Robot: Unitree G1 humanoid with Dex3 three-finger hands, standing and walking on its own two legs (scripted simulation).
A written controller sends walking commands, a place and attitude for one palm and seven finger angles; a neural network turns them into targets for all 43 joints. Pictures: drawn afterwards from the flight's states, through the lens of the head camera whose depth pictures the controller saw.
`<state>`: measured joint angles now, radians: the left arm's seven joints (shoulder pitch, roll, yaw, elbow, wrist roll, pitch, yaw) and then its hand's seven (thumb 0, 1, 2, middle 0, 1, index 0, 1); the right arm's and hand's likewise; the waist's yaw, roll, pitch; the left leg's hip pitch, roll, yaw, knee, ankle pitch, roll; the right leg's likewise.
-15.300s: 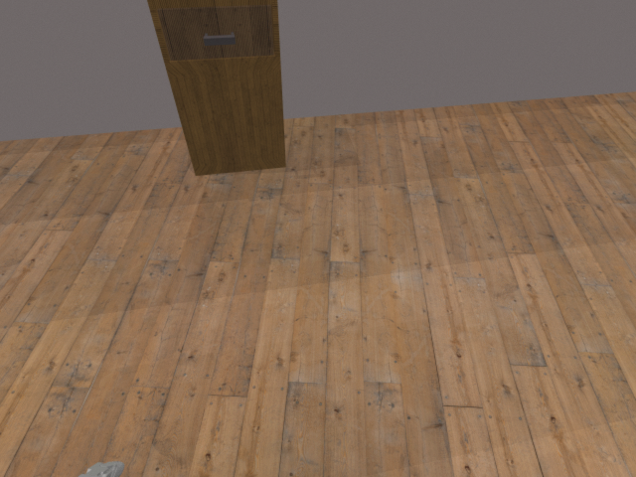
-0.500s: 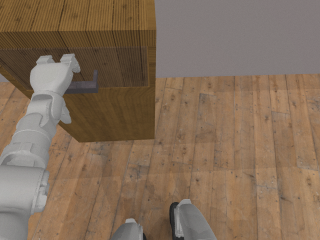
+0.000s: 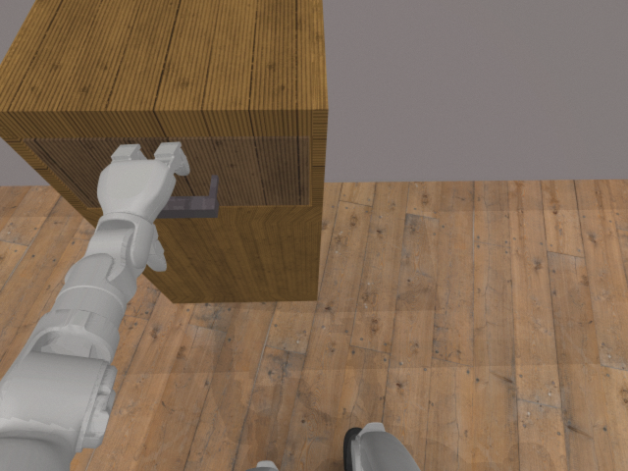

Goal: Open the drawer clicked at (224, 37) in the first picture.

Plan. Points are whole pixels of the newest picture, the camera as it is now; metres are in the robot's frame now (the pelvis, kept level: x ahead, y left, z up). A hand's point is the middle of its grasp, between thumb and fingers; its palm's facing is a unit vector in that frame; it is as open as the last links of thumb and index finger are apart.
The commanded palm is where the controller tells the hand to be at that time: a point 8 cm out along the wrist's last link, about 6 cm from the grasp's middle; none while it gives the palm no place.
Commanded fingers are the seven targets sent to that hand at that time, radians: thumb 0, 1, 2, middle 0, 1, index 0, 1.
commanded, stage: re-aim the fingers above the handle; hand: left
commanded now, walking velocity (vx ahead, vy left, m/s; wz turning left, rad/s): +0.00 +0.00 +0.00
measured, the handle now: (182, 194) +0.52 +0.20 -0.06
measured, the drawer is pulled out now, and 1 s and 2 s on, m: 0.00 0.00 0.00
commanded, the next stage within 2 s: lower the fingers behind the handle in 1.94 s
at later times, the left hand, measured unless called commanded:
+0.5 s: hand (153, 212) +0.45 +0.21 +0.00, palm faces -0.06 -0.03 -1.00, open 13.8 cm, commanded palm +0.44 +0.22 +0.05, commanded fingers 0.00 -0.50 0.30 -0.30 -1.20 -0.30 -1.20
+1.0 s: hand (155, 208) +0.46 +0.21 +0.00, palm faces -0.08 -0.03 -1.00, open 13.8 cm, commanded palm +0.45 +0.22 +0.05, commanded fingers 0.00 -0.50 0.30 -0.30 -1.20 -0.30 -1.20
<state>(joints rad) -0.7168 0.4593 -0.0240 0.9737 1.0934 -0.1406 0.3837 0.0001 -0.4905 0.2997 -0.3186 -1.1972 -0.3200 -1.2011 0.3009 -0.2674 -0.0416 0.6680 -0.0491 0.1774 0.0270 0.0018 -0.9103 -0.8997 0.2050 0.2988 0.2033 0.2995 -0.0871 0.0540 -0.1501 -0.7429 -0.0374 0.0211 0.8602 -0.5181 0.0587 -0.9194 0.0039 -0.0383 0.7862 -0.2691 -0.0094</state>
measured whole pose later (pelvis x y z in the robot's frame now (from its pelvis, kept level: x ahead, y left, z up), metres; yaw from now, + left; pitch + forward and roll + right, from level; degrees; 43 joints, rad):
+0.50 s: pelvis -0.01 -0.01 +0.00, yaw +0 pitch +22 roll +0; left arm -0.73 0.48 -0.02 1.01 1.09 -0.12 0.38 0.00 -0.49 0.30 -0.32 -1.20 -0.32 -1.20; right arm 0.30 -0.28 -0.04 0.68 -0.04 0.17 0.02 0.00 -0.91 -0.90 0.20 0.30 0.20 0.30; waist -0.09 0.04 -0.14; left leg -0.74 -0.04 0.03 0.87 -0.51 0.05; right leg -0.93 0.01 -0.03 0.80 -0.26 -0.02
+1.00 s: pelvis -0.02 -0.01 -0.01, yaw +0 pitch +23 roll +0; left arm -0.80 0.52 0.00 1.06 1.08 -0.14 0.35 0.00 -0.49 0.30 -0.32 -1.20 -0.32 -1.20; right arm 0.32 -0.28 -0.03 0.69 -0.04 0.14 0.01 0.00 -0.91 -0.90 0.21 0.30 0.20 0.30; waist -0.12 0.04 -0.14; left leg -0.81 -0.03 0.04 0.92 -0.51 0.05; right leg -0.99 0.01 -0.03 0.84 -0.25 -0.02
